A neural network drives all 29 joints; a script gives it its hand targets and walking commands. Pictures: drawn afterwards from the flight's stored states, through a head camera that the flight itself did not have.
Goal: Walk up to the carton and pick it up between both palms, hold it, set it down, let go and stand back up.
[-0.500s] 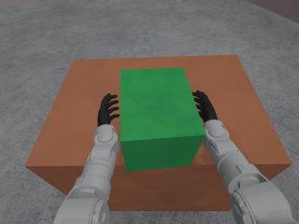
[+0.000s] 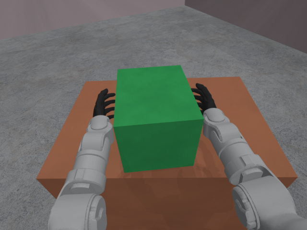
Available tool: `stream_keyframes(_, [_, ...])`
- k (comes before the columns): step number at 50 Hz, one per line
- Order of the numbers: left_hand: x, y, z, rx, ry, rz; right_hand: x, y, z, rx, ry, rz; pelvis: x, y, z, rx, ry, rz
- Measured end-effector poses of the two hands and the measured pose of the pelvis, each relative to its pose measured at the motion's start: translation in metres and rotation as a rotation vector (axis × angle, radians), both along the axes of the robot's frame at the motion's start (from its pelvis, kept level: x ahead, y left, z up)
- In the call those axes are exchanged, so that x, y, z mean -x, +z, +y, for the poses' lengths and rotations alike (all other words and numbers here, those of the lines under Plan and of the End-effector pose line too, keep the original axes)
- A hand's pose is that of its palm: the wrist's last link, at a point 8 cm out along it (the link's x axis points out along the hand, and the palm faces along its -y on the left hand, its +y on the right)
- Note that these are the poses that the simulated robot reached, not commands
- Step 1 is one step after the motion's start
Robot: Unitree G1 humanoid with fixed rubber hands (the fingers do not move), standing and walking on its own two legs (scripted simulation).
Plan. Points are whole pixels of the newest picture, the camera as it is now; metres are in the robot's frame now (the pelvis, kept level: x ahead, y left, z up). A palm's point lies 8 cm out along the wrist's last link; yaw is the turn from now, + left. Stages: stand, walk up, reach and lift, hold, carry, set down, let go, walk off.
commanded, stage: reach and lift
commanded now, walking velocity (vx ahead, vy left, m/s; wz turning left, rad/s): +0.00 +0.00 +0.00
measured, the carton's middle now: (154, 115) +0.44 +0.05 +0.10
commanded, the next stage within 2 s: hold in 1.06 s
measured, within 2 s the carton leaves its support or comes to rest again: neither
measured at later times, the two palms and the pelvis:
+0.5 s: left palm (100, 112) +0.38 +0.18 +0.16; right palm (212, 107) +0.40 -0.10 +0.16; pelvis +0.00 +0.01 +0.00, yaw +0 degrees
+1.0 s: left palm (98, 103) +0.39 +0.18 +0.18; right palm (213, 101) +0.41 -0.10 +0.17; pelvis +0.01 +0.01 +0.00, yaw +0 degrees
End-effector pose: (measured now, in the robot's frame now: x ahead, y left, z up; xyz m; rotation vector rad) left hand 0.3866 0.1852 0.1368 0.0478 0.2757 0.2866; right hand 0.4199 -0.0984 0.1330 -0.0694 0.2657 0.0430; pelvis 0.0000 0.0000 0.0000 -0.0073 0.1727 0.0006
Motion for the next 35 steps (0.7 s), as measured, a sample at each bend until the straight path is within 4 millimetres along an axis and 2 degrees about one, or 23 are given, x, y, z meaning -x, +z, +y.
stream_keyframes(16, [0.002,0.021,-0.003,0.027,-0.044,0.001,0.015,0.024,-0.004,-0.031,-0.058,0.010,-0.003,0.003,0.011,0.007,0.006,-0.072])
stream_keyframes(35, [-0.004,0.026,-0.003,0.039,-0.044,0.009,0.010,0.027,-0.004,-0.059,-0.069,0.024,-0.007,0.004,0.012,0.007,0.007,-0.071])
